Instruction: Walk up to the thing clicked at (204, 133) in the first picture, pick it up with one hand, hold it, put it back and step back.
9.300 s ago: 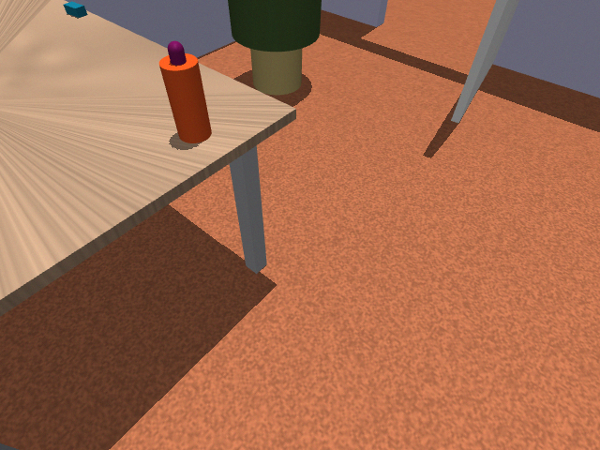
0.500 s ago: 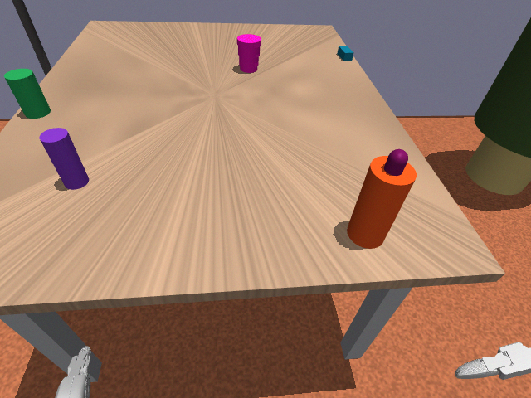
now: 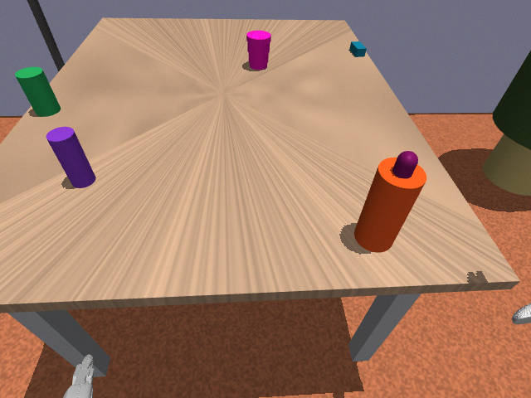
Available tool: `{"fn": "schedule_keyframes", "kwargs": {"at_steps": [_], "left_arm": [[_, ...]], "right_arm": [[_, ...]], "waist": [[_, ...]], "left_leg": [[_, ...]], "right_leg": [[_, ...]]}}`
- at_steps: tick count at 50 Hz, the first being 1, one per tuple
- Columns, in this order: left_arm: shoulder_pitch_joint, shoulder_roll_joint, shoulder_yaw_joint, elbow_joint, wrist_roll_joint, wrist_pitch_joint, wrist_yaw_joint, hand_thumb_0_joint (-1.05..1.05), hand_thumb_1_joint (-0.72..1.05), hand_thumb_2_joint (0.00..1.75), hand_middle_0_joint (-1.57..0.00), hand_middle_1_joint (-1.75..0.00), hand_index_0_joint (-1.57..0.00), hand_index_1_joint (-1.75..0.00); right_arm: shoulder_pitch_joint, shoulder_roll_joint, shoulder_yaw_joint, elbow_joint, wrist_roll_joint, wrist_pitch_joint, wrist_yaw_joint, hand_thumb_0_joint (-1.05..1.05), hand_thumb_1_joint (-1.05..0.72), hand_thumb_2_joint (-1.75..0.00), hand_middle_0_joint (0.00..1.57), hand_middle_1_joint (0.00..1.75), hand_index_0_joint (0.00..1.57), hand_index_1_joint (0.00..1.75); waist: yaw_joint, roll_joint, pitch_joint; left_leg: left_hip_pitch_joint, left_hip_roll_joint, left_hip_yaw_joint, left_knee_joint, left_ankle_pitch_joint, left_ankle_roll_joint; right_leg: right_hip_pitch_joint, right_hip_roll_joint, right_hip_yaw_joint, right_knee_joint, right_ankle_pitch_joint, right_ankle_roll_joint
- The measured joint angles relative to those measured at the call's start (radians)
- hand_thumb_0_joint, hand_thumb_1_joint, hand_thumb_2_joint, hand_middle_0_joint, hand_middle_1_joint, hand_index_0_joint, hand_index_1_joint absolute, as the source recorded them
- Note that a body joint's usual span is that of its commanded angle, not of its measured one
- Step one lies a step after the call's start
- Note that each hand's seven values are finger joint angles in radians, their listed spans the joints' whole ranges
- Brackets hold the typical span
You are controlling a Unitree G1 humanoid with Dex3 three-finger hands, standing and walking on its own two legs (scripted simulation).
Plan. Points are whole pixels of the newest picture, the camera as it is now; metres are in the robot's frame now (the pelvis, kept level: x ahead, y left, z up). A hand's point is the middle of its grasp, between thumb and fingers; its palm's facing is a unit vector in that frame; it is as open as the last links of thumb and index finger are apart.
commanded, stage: go down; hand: right
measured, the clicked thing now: (389, 200) +0.44 -0.23 +0.06
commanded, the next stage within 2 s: none
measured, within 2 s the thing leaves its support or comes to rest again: neither
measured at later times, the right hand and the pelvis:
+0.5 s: hand out of the picture +0.29 -0.38 +0.13, palm faces +0.21 +0.98 -0.01, open 17.5 cm; pelvis +0.00 +0.00 +0.00, yaw -1 degrees
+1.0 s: hand out of the picture +0.32 -0.41 +0.13, palm faces +0.25 +0.97 -0.01, open 17.6 cm; pelvis +0.01 -0.01 -0.01, yaw -1 degrees
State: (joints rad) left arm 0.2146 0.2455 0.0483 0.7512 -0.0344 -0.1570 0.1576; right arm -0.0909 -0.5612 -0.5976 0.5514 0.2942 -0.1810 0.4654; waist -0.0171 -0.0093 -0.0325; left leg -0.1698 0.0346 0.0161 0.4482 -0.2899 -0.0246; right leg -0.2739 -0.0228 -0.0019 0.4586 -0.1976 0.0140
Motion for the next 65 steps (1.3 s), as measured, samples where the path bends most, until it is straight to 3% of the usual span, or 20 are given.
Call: {"fn": "schedule_keyframes", "kwargs": {"at_steps": [11, 18, 26, 39, 53, 65], "left_arm": [[-0.033, -0.002, -0.026, 0.01, 0.012, -0.024, 0.031, -0.01, -0.53, 0.05, -0.06, -0.05, -0.05, -0.05], [-0.025, -0.011, -0.056, -0.011, 0.009, -0.043, 0.05, -0.01, -0.53, 0.05, -0.06, -0.05, -0.05, -0.05], [-0.003, 0.011, -0.054, -0.024, 0.015, -0.066, 0.06, -0.01, -0.53, 0.05, -0.06, -0.05, -0.06, -0.05], [-0.006, 0.027, -0.072, -0.023, 0.027, -0.071, 0.073, -0.01, -0.52, 0.05, -0.06, -0.05, -0.05, -0.04], [0.002, 0.009, -0.078, -0.058, 0.034, -0.093, 0.07, -0.01, -0.53, 0.05, -0.06, -0.05, -0.05, -0.04], [0.001, 0.021, -0.087, -0.066, 0.035, -0.091, 0.068, -0.01, -0.53, 0.05, -0.05, -0.05, -0.05, -0.04]], "right_arm": [[-0.06, -0.008, -0.01, 0.043, 0.007, 0.001, 0.044, -0.01, 0.55, -0.05, 0.04, 0.06, 0.05, 0.05], [-0.142, -0.086, -0.047, 0.137, 0.019, 0.043, 0.092, -0.01, 0.54, -0.06, 0.04, 0.06, 0.05, 0.05], [-0.222, -0.153, -0.046, 0.269, 0.022, 0.073, 0.162, -0.01, 0.54, -0.06, 0.03, 0.06, 0.05, 0.05], [-0.281, -0.205, -0.096, 0.349, -0.012, 0.041, 0.149, -0.01, 0.56, -0.05, 0.04, 0.06, 0.05, 0.05], [-0.305, -0.242, -0.096, 0.398, -0.009, 0.046, 0.176, -0.01, 0.57, -0.05, 0.04, 0.06, 0.05, 0.05], [-0.364, -0.286, -0.115, 0.445, -0.033, 0.038, 0.173, -0.01, 0.58, -0.05, 0.04, 0.06, 0.05, 0.05]], "waist": [[-0.004, 0.021, -0.014], [0.006, 0.027, -0.026], [0.023, 0.01, -0.024], [0.038, 0.028, -0.032], [0.044, 0.026, -0.055], [0.062, 0.033, -0.05]], "left_leg": [[-0.022, -0.001, 0.011, 0.015, -0.009, -0.002], [-0.034, -0.006, 0.02, 0.02, -0.012, 0.0], [-0.084, -0.006, 0.017, 0.039, -0.013, -0.003], [-0.134, -0.019, 0.009, 0.065, -0.025, -0.002], [-0.152, -0.013, 0.02, 0.083, -0.044, -0.006], [-0.187, -0.02, 0.016, 0.109, -0.048, -0.008]], "right_leg": [[-0.037, 0.0, 0.012, 0.036, -0.016, -0.002], [-0.057, -0.003, 0.021, 0.053, -0.023, 0.0], [-0.107, -0.004, 0.02, 0.073, -0.025, -0.003], [-0.163, -0.017, 0.015, 0.121, -0.052, -0.002], [-0.192, -0.011, 0.026, 0.151, -0.073, -0.006], [-0.231, -0.017, 0.024, 0.187, -0.084, -0.008]]}}
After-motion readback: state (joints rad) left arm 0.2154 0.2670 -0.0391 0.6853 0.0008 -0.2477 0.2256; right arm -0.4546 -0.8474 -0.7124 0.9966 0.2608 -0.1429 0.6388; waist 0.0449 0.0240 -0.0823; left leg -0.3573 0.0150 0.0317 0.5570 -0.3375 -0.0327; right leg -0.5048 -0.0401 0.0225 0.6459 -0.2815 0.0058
